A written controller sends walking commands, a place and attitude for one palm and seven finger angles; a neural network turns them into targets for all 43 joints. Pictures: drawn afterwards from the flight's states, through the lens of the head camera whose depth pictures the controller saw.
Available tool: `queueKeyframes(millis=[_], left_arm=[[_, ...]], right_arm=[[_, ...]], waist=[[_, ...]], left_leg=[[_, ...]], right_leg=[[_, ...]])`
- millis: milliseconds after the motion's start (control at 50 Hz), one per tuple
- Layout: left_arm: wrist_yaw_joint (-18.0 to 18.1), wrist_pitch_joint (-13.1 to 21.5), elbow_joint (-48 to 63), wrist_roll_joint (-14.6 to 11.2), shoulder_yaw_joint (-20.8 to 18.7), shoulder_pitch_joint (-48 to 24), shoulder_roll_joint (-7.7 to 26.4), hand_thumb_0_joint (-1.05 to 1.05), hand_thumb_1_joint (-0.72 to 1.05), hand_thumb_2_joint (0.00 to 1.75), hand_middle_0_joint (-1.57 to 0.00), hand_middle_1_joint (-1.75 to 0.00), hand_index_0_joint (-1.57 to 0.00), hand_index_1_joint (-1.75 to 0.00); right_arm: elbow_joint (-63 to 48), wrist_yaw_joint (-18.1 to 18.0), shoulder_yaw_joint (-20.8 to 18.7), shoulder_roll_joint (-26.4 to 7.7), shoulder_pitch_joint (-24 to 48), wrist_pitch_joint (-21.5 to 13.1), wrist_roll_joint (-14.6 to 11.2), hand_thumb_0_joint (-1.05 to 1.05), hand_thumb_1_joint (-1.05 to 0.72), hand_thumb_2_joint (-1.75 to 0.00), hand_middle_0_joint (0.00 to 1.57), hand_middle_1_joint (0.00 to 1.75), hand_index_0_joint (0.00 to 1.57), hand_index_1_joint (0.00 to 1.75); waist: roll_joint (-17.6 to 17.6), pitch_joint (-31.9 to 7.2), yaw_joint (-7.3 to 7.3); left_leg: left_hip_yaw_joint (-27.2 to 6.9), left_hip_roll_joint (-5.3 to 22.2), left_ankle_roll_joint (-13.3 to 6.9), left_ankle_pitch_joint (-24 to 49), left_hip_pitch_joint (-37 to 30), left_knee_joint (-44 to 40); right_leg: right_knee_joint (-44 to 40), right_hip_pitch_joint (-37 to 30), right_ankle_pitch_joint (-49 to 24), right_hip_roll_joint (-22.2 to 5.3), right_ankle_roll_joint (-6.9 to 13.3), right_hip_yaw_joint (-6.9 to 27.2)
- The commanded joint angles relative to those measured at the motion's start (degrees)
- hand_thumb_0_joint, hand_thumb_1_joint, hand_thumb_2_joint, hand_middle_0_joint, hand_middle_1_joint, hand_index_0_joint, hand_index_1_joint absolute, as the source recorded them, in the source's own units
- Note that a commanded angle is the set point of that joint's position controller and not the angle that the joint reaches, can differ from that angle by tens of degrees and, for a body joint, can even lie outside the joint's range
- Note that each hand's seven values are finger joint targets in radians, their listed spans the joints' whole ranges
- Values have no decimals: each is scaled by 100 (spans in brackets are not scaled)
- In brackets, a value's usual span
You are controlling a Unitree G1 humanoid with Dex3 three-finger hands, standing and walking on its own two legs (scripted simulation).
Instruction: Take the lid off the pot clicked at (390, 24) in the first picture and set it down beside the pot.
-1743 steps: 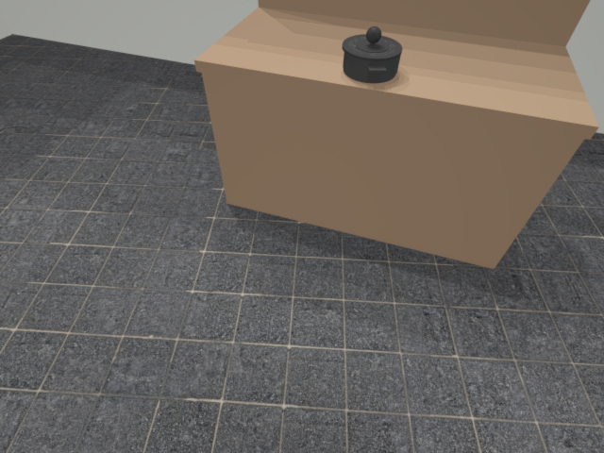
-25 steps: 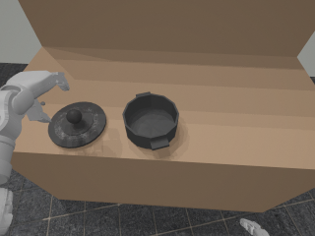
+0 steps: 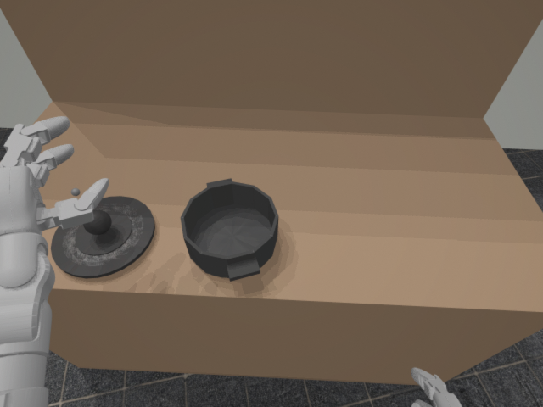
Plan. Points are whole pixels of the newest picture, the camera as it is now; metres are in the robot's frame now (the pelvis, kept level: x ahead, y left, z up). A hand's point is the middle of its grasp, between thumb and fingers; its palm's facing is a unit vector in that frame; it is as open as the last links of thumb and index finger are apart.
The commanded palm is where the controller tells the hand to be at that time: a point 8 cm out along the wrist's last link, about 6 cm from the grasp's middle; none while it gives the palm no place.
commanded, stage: draw the hand back to the body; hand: left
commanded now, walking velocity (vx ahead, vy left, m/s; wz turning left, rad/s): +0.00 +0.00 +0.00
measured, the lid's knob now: (97, 222) +0.41 +0.36 -0.02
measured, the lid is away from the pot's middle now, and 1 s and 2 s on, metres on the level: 0.25 0.25 0.25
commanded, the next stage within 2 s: step back with the hand held close in 1.26 s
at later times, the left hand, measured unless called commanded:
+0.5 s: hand (83, 258) +0.24 +0.23 +0.16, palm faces +0.46 -0.84 -0.29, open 7.7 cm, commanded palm +0.19 +0.27 +0.18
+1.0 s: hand (62, 333) +0.16 +0.22 +0.15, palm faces +0.39 -0.86 -0.34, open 7.4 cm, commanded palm +0.10 +0.26 +0.17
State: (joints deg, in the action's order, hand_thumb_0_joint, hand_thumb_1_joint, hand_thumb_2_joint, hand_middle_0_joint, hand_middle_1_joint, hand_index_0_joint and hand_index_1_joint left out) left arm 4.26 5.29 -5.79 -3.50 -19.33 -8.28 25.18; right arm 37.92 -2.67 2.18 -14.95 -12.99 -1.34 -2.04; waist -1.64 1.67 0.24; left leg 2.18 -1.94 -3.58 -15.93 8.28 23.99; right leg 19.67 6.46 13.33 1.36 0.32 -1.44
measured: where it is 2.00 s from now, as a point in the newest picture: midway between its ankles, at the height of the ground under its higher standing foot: outside the picture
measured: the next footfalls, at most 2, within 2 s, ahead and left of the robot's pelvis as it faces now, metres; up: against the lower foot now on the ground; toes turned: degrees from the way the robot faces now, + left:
none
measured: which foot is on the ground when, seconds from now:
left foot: down 0.00-1.00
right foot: down 0.00-1.00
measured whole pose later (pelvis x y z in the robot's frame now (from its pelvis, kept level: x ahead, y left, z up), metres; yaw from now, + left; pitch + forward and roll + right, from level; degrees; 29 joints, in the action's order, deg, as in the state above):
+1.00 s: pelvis -0.03 -0.03 +0.00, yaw +1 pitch -5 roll -1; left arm 4.6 7.4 19.7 -5.9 -16.4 24.9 19.1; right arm 37.4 -3.7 1.7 -13.7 -9.4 -5.2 -1.4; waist -4.2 1.7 2.7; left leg 1.2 0.0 -1.7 -13.7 5.1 23.9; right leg 18.8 2.8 11.0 3.2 2.6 -2.5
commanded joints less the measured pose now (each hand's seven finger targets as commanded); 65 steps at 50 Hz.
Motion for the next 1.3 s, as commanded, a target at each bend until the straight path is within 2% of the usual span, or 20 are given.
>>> queueKeyframes(millis=[0,40,80,120,180,220,260,300,400,460,500,580,720,840,920,1040,1080,1120,1240,1280], left_arm=[[189,379,1649,-78,-549,-1020,1305,0,45,80,-28,-55,-28,-55],[177,205,892,-135,-640,-511,1200,0,50,81,-27,-52,-27,-52],[128,154,935,-179,-635,-603,1220,0,55,82,-26,-50,-26,-50],[107,238,1445,-197,-552,-945,1283,0,60,83,-26,-47,-26,-47],[188,369,2303,-188,-851,-774,1582,0,67,85,-24,-43,-24,-43],[243,366,2212,-198,-990,-641,1675,0,71,86,-23,-40,-23,-40],[232,219,1325,-237,-881,-232,1351,0,76,87,-23,-38,-23,-38],[169,182,1133,-286,-740,-78,1157,0,81,88,-22,-35,-22,-35],[156,410,2376,-307,-595,-36,1102,0,90,90,-20,-30,-20,-30],[249,443,2222,-290,-1003,95,1422,0,90,90,-20,-30,-20,-30],[238,429,2083,-308,-983,457,1260,0,90,90,-20,-30,-20,-30],[118,480,2453,-332,-324,1032,572,0,90,90,-20,-30,-20,-30],[201,587,2916,-331,-887,1422,1080,0,90,90,-20,-30,-20,-30],[135,627,3681,-262,-149,2107,374,0,90,90,-20,-30,-20,-30],[200,577,3578,-272,-667,2725,744,0,90,90,-20,-30,-20,-30],[124,562,4406,-182,-58,3244,170,0,90,90,-20,-30,-20,-30],[143,482,4335,-187,-153,3592,216,0,90,90,-20,-30,-20,-30],[194,459,4385,-179,-403,3241,509,0,90,90,-20,-30,-20,-30],[197,460,4684,-113,-119,3279,213,0,90,90,-20,-30,-20,-30],[180,396,4649,-122,-34,3462,140,0,90,90,-20,-30,-20,-30]], right_arm=[[-744,-1,-302,-730,458,-382,-16,0,-90,-90,20,30,20,30],[-680,-40,-334,-787,457,-231,-35,0,-90,-90,20,30,20,30],[-715,-83,-342,-792,623,-138,-87,0,-90,-90,20,30,20,30],[-773,-105,-326,-763,786,-166,-115,0,-90,-90,20,30,20,30],[-860,-89,-259,-646,914,-336,-92,0,-90,-90,20,30,20,30],[-791,-82,-260,-657,897,-381,-66,0,-90,-90,20,30,20,30],[-729,-121,-282,-663,880,-315,-73,0,-90,-90,20,30,20,30],[-753,-151,-292,-669,982,-270,-105,0,-90,-90,20,30,20,30],[-937,-112,-252,-572,1218,-474,-97,0,-90,-90,20,30,20,30],[-853,-149,-264,-590,1186,-512,-52,0,-90,-90,20,30,20,30],[-833,-159,-275,-567,1212,-508,-49,0,-90,-90,20,30,20,30],[-946,-131,-246,-499,1325,-587,-72,0,-90,-90,20,30,20,30],[-900,-172,-282,-506,1342,-620,-4,0,-90,-90,20,30,20,30],[-1052,-131,-235,-440,1366,-782,10,0,-90,-90,20,30,20,30],[-980,-150,-275,-476,1252,-722,44,0,-90,-90,20,30,20,30],[-1145,-102,-231,-404,1290,-785,73,0,-90,-90,20,30,20,30],[-1125,-98,-251,-406,1265,-755,73,0,-90,-90,20,30,20,30],[-1100,-125,-255,-447,1218,-704,64,0,-90,-90,20,30,20,30],[-1194,-130,-205,-396,1219,-755,95,0,-90,-90,20,30,20,30],[-1197,-91,-203,-419,1194,-742,93,0,-90,-90,20,30,20,30]], waist=[[-577,-1748,63],[147,-1315,19],[382,-1098,3],[92,-1076,-24],[-769,-1726,144],[-535,-1468,118],[118,-959,75],[397,-684,57],[-496,-1128,150],[-51,-1001,169],[142,-834,190],[-299,-623,171],[151,-456,246],[-419,-524,220],[93,-306,274],[-318,-444,256],[-212,-332,286],[-46,-181,237],[-504,-357,275],[-394,-352,283]], left_leg=[[-411,697,322,4144,-1459,188],[-225,589,175,3365,-854,127],[-140,512,104,2519,-527,93],[-124,450,72,2116,-561,69],[-149,395,66,2514,-1001,89],[-179,401,86,2373,-899,96],[-90,397,55,1879,-604,62],[-59,392,23,1469,-445,54],[-79,356,23,1465,-841,39],[-115,349,15,1350,-727,12],[-114,364,14,1269,-655,9],[-92,363,24,1091,-752,-78],[-199,358,14,848,-642,-119],[-229,383,49,777,-798,-245],[-295,407,55,816,-596,-265],[-347,433,96,1046,-671,-297],[-368,454,100,1028,-595,-307],[-442,461,123,865,-489,-339],[-535,479,156,885,-578,-413],[-578,515,187,960,-543,-453]], right_leg=[[-6,-139,-2365,-200,220,-4],[5,-274,-2721,-192,198,27],[9,-300,-2700,-249,180,44],[-30,-301,-2554,-302,174,84],[12,-600,-2731,-294,197,142],[-32,-540,-2693,-292,207,149],[-132,-307,-2450,-283,156,165],[-243,-140,-2087,-331,108,221],[-288,-255,-1871,-385,140,307],[-360,-233,-1727,-350,120,323],[-409,-189,-1626,-378,109,341],[-489,36,-1214,-353,118,282],[-671,96,-695,-378,127,359],[-602,157,-523,-308,167,231],[-591,129,-557,-287,181,219],[-411,101,-787,-247,211,125],[-408,126,-764,-235,217,127],[-413,172,-607,-208,233,132],[-296,125,-576,-195,261,81],[-238,90,-630,-184,253,52]])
